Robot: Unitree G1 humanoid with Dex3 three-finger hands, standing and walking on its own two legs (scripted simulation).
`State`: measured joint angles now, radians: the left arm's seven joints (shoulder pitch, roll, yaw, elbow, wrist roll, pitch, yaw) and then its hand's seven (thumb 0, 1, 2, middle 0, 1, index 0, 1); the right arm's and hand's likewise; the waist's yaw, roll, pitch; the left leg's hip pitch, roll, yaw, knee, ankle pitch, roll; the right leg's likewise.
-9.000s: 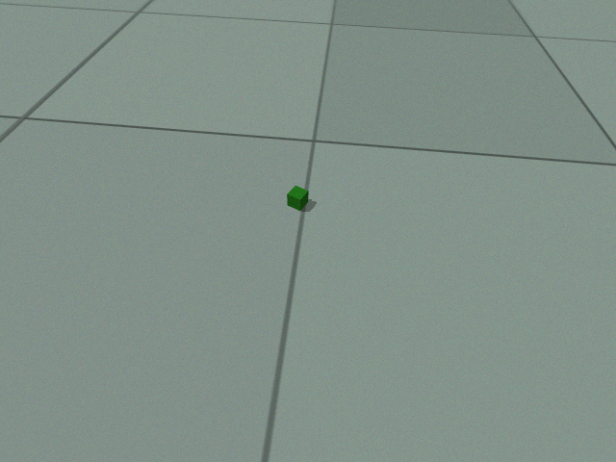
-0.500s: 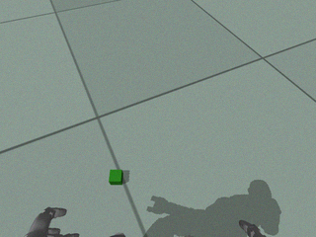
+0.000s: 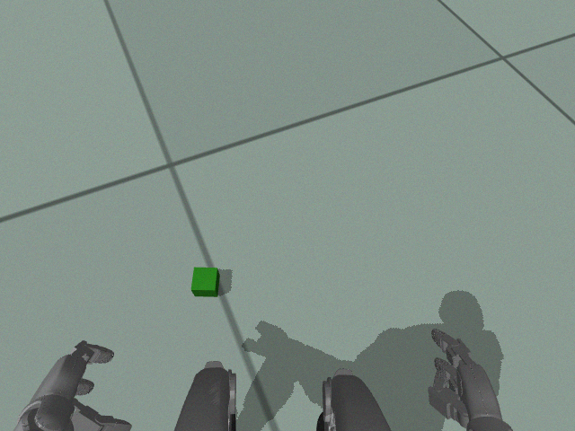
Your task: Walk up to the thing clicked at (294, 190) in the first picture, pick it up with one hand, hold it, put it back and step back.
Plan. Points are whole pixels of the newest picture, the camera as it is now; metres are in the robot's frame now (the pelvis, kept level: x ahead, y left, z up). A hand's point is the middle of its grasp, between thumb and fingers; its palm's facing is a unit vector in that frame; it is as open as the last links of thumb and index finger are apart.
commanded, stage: rise first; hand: left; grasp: from above
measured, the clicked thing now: (206, 282) +0.51 +0.22 -0.63
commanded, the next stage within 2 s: none
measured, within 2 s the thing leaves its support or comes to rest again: neither
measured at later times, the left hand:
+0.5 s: hand (149, 318) +0.33 +0.28 -0.34, palm faces -0.48 -0.28 -0.83, open 14.0 cm
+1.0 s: hand (166, 296) +0.41 +0.28 -0.43, palm faces -0.45 +0.01 -0.89, open 14.2 cm
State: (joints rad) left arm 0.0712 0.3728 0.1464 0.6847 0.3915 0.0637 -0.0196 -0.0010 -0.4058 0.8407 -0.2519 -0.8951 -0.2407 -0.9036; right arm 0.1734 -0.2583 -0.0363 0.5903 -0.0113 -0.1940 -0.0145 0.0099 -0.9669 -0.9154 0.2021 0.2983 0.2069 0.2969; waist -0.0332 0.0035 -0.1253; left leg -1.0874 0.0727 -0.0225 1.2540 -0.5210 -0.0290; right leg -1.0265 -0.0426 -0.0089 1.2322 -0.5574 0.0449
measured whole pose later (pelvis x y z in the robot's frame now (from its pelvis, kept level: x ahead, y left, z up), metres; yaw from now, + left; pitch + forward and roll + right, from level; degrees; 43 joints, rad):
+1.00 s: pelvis -0.07 +0.01 -0.30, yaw -6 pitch +33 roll -7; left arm -0.90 0.77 0.11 1.32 1.26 -0.28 0.28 0.00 -0.53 1.00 -0.07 -0.99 -0.08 -0.98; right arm 0.16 -0.26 0.01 0.76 -0.12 -0.01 0.10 0.00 -0.91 -0.90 0.20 0.30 0.21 0.30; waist -0.19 -0.01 -0.06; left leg -2.24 0.05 -0.16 2.27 -0.62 -0.03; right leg -2.13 0.01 -0.01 2.23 -0.68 0.06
